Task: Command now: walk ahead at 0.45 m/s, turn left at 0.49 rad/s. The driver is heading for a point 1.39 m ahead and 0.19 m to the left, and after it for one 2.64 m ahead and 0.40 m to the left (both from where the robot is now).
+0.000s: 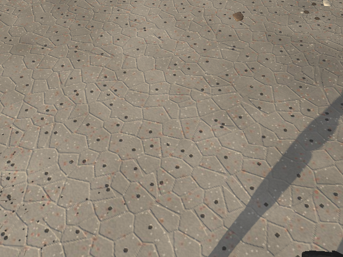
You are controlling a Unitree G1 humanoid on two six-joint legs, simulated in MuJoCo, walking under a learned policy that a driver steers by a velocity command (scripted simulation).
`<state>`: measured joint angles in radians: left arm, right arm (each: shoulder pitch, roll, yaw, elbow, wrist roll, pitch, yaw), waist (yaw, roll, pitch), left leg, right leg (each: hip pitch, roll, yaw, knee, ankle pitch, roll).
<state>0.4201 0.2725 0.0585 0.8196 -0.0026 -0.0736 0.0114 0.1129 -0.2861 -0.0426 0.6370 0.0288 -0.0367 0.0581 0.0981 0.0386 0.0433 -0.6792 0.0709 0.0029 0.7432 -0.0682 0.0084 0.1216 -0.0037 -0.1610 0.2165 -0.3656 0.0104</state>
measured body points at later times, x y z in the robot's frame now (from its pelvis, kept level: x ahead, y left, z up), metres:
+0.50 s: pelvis +0.28 +0.05 +0.01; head +0.31 +0.08 +0.46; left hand +0.43 +0.35 -0.07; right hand +0.42 -0.21 -0.09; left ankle +0.20 +0.12 -0.73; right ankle +0.52 -0.07 -0.68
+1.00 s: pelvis +0.55 +0.12 +0.01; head +0.58 +0.13 +0.46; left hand +0.43 +0.37 -0.11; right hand +0.85 +0.01 -0.07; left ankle +0.64 +0.32 -0.69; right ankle +0.52 -0.02 -0.73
